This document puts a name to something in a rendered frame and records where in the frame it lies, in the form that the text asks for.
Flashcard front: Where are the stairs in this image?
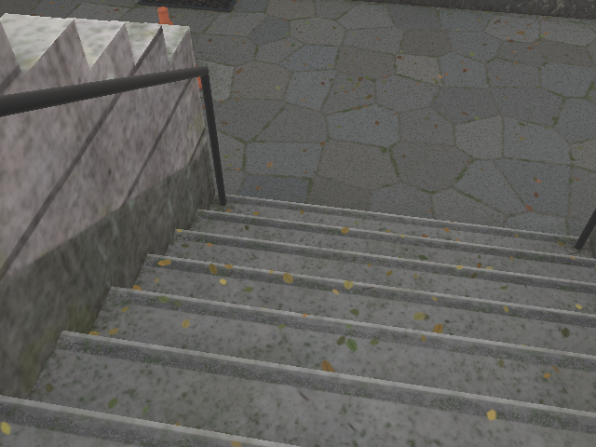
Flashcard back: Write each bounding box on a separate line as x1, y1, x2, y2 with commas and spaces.
0, 193, 596, 447

